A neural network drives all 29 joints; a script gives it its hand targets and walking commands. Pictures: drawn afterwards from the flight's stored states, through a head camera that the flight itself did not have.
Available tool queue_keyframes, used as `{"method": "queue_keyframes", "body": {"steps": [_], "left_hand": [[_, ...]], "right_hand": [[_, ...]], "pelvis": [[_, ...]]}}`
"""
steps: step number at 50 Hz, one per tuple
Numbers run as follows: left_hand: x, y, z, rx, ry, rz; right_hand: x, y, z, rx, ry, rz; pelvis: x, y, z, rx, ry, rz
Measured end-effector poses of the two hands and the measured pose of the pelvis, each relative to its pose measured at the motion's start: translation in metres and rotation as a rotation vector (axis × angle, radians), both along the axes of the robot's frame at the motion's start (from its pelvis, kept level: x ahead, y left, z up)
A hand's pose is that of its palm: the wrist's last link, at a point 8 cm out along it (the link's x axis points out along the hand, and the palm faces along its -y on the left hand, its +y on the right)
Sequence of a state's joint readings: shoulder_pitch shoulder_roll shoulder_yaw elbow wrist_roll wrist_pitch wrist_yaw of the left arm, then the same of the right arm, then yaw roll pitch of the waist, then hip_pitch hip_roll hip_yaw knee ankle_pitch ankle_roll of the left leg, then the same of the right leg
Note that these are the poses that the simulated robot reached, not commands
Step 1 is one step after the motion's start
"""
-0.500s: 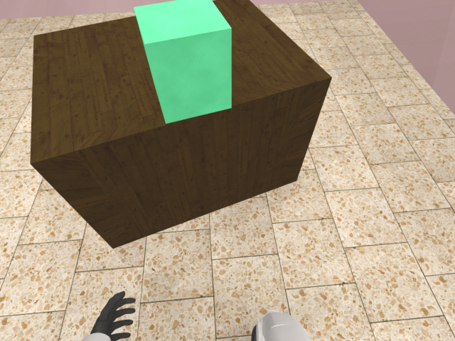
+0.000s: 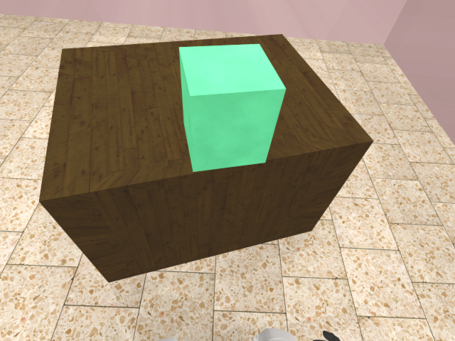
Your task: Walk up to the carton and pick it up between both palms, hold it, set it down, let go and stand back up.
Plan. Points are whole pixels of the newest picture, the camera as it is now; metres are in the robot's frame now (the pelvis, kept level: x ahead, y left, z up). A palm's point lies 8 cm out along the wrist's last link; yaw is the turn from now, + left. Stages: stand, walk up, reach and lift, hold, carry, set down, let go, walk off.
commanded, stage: walk up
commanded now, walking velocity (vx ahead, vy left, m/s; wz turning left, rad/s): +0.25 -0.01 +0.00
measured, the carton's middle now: (225, 109) +0.65 +0.02 +0.00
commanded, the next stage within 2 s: none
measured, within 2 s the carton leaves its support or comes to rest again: neither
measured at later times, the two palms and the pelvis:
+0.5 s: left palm (143, 322) +0.16 +0.16 -0.12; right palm out of the picture +0.08 -0.26 -0.14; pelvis +0.08 -0.05 +0.01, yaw +0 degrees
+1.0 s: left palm out of the picture +0.07 +0.10 -0.12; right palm (370, 276) +0.27 -0.33 -0.14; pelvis +0.18 -0.10 +0.01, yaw +7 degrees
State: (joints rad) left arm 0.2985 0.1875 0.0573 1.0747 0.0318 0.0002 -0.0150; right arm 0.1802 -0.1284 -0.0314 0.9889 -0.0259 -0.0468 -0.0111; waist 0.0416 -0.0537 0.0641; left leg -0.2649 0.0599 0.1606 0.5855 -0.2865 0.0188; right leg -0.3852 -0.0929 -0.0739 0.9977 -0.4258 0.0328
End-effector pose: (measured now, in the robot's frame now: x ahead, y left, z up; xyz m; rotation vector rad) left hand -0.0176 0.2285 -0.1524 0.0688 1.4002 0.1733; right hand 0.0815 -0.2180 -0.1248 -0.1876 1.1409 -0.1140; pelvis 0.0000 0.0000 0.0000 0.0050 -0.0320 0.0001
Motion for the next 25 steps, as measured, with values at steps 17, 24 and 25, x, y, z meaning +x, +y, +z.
{"method": "queue_keyframes", "body": {"steps": [17, 24, 25], "left_hand": [[0.207, -0.062, 0.038, 0.055, -0.287, -0.139], [0.183, -0.075, 0.029, 0.036, -0.218, -0.078], [0.179, -0.072, 0.029, 0.047, -0.215, -0.064]], "right_hand": [[-0.029, -0.040, -0.023, 0.063, 0.293, -0.135], [0.000, -0.044, -0.017, 0.057, 0.270, -0.113], [0.003, -0.045, -0.017, 0.055, 0.267, -0.107]], "pelvis": [[0.075, -0.039, 0.009, 0.000, 0.015, 0.004], [0.083, -0.048, 0.012, -0.007, 0.015, 0.006], [0.084, -0.049, 0.013, -0.007, 0.014, 0.006]]}}
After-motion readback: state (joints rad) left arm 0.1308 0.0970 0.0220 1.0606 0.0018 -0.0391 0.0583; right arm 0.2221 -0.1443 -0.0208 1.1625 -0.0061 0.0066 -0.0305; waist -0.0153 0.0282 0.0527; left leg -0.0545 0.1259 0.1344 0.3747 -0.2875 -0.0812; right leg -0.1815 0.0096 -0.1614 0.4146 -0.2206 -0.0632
